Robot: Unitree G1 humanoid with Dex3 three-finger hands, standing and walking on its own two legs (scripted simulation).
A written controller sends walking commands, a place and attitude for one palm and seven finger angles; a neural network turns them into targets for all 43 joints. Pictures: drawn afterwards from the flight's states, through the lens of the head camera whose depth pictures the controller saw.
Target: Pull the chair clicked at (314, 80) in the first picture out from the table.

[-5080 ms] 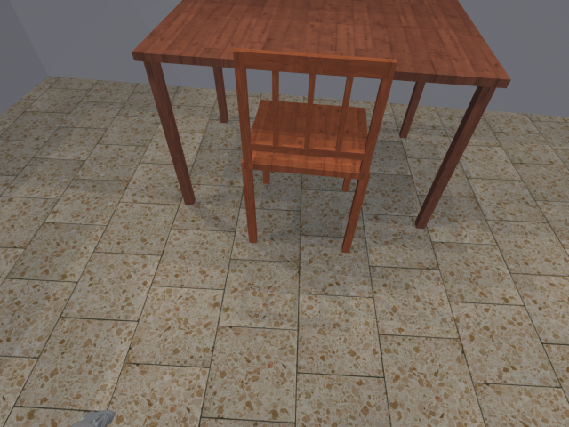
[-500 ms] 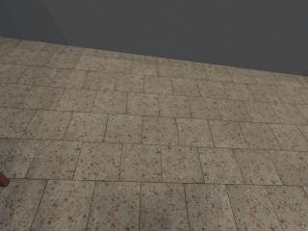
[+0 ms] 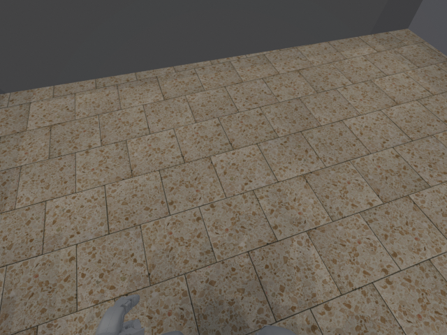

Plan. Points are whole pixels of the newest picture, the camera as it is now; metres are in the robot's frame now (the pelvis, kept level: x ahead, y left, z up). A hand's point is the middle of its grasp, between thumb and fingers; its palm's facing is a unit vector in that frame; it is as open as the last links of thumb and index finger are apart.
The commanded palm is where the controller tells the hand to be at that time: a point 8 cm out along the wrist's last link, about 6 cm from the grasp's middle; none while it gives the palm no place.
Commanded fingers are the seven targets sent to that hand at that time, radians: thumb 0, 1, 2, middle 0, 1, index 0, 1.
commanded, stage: turn to face it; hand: left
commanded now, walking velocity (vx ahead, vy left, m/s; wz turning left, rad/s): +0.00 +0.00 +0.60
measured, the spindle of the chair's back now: out of the picture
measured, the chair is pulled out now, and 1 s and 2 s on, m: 0.00 0.00 0.00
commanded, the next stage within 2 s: none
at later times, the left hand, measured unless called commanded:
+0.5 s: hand out of the picture -0.01 +0.27 -0.17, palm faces +0.32 -0.92 -0.23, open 7.4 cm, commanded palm none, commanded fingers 0.00 0.90 0.90 -0.20 -0.30 -0.20 -0.30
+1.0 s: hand out of the picture -0.05 +0.20 -0.13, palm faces +0.56 -0.78 -0.27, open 7.4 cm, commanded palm none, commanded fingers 0.00 0.90 0.90 -0.20 -0.30 -0.20 -0.30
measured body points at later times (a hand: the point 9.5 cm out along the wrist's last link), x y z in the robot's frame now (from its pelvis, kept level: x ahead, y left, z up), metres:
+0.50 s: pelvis -0.01 +0.05 +0.01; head +0.02 +0.09 +0.46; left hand -0.03 +0.32 -0.15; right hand +0.11 -0.18 -0.12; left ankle +0.00 +0.13 -0.72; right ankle +0.01 -0.11 -0.63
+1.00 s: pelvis -0.02 -0.01 +0.02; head +0.02 -0.02 +0.47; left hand -0.08 +0.24 -0.11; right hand +0.18 -0.21 -0.14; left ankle -0.06 +0.11 -0.66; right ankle +0.02 -0.12 -0.72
